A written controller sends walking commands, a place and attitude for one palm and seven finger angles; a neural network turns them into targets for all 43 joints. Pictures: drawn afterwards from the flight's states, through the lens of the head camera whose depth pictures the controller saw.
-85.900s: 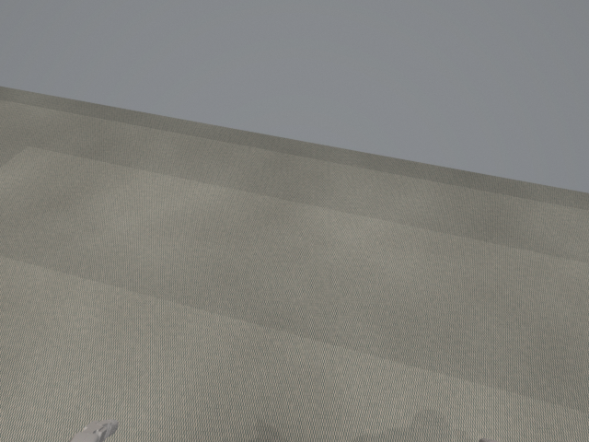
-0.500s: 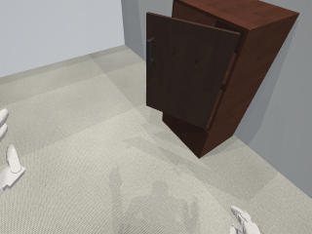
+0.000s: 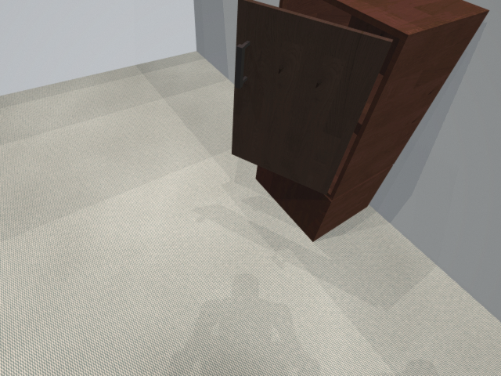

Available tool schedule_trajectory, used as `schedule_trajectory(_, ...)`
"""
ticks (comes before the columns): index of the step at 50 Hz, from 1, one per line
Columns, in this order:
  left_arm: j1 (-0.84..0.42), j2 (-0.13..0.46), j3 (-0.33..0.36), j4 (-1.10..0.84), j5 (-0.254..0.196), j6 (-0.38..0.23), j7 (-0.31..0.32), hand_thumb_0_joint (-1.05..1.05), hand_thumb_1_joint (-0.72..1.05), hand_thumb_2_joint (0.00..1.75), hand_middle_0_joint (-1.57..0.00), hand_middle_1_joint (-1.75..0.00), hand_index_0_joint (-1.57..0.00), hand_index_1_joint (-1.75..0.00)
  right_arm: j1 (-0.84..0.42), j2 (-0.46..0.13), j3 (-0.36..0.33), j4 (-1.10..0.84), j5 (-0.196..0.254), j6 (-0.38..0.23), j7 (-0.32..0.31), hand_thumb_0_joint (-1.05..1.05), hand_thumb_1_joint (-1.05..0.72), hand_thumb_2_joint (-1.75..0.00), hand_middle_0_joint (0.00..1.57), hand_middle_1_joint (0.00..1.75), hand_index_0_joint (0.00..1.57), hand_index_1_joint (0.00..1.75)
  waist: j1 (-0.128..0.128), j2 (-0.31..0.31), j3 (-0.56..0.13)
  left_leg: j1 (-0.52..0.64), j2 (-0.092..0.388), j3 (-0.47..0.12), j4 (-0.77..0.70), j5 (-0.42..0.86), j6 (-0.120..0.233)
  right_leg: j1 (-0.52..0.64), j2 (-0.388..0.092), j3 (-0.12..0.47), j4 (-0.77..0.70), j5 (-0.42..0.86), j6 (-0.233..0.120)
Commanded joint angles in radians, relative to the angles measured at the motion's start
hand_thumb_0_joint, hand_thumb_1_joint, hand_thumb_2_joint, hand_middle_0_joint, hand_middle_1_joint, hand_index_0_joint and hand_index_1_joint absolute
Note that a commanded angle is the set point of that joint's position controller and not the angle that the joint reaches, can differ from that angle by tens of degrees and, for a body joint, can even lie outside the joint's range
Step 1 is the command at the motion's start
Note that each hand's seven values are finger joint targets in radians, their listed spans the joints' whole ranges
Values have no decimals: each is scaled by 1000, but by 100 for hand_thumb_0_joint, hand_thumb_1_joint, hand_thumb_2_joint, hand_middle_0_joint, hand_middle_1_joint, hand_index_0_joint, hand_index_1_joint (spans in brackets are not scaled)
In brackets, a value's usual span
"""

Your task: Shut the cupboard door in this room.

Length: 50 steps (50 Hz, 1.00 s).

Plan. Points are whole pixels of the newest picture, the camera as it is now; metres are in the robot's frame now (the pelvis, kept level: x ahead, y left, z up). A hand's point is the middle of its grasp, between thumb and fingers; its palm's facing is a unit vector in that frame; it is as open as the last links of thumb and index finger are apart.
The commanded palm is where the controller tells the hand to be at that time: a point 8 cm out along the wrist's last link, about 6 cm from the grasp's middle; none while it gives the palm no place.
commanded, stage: let the arm hang, fingers relaxed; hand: left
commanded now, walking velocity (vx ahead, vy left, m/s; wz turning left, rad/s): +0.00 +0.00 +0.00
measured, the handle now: (242, 64) +0.96 +0.07 +0.00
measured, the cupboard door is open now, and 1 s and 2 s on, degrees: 27 27 27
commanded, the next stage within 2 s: look to check the result in 0.66 s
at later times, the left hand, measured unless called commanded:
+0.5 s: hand out of the picture +0.00 +0.18 -0.17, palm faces -0.01 -0.98 -0.19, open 7.4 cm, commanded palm none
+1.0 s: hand out of the picture +0.01 +0.20 -0.17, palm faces -0.03 -0.97 -0.23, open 7.4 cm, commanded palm none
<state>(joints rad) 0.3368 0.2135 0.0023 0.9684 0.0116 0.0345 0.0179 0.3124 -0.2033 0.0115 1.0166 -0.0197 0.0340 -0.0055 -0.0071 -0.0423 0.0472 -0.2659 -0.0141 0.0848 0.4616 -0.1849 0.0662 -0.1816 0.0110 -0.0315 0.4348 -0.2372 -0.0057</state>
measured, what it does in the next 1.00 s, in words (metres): stands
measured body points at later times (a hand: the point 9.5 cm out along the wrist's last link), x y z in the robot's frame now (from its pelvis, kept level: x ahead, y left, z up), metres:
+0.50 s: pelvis +0.00 +0.00 +0.00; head +0.00 +0.00 +0.45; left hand +0.00 +0.23 -0.16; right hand +0.00 -0.22 -0.15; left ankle +0.04 +0.07 -0.74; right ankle +0.00 -0.12 -0.74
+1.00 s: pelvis +0.01 +0.00 +0.01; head +0.02 +0.00 +0.46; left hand +0.01 +0.25 -0.15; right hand +0.00 -0.24 -0.15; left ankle +0.04 +0.07 -0.74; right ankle +0.00 -0.12 -0.74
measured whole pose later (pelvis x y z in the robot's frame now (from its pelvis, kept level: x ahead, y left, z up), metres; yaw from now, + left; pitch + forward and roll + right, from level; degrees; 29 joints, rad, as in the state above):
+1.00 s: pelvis +0.01 +0.00 +0.01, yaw -2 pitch -2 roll +0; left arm 0.28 0.20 0.00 1.15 0.01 0.00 0.03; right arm 0.26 -0.19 -0.01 1.14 -0.01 0.00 -0.03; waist -0.01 0.01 0.05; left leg -0.17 -0.03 0.12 0.35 -0.16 0.07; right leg -0.11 0.00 0.00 0.35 -0.21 0.00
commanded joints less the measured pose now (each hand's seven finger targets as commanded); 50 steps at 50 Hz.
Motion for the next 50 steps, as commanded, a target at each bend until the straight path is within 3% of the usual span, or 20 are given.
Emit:
schedule_trajectory(1, 25, 101, 23, 16, 1, -38, 5, 0, 90, 90, -20, -30, -20, -30, -10, -122, -38, -42, 5, -34, -19, 0, -90, -90, 20, 30, 20, 30, 1, 127, -9, 21, 127, -180, -182, -128, -19, -9, -86, 113, -97, 12, -45)
schedule_trajectory(3, 22, 94, 18, 51, 1, -39, 6, 0, 90, 90, -20, -30, -20, -30, 11, -128, -40, -17, 6, -35, -23, 0, -90, -90, 20, 30, 20, 30, -4, 79, 20, 30, 130, -185, -197, -156, -18, -33, -85, 118, -107, -13, -43)
schedule_trajectory(8, 32, 80, 14, 110, 1, -44, 11, 0, 90, 90, -20, -30, -20, -30, 33, -120, -42, 30, 8, -38, -27, 0, -90, -90, 20, 30, 20, 30, -6, -3, 18, 76, 132, -174, -197, -123, -12, -52, -88, 126, -123, -18, -40)
schedule_trajectory(19, 42, 60, 12, 148, 6, -39, 17, 0, 90, 90, -20, -30, -20, -30, 23, -89, -41, 74, 7, -35, -26, 0, -90, -90, 20, 30, 20, 30, -3, 32, 69, 67, 133, -166, -235, -170, -14, -85, -81, 123, -120, -28, -27)
schedule_trajectory(26, 25, 65, 16, 147, 5, -49, 18, 0, 90, 90, -20, -30, -20, -30, 18, -76, -40, 79, 8, -43, -27, 0, -90, -90, 20, 30, 20, 30, -6, 30, 40, 101, 122, -139, -200, -51, -19, -60, -98, 128, -137, 26, -31)
schedule_trajectory(34, 9, 66, 18, 151, 3, -48, 16, 0, 90, 90, -20, -30, -20, -30, 12, -88, -39, 85, 7, -44, -30, 0, -90, -90, 20, 30, 20, 30, -7, 76, 61, 96, 122, -144, -217, -76, -25, -50, -96, 124, -146, 21, -31)
schedule_trajectory(40, 1, 85, 22, 149, 4, -51, 15, 0, 90, 90, -20, -30, -20, -30, 5, -109, -44, 80, 11, -48, -31, 0, -90, -90, 20, 30, 20, 30, -3, 37, 30, 120, 128, -143, -205, -30, -20, -28, -96, 123, -147, 49, -35)
schedule_trajectory(50, -23, 113, 23, 154, 4, -53, 14, 0, 90, 90, -20, -30, -20, -30, -24, -139, -47, 82, 12, -49, -30, 0, -90, -90, 20, 30, 20, 30, -3, 24, 26, 148, 134, -142, -200, 20, -18, -25, -102, 126, -156, 63, -35)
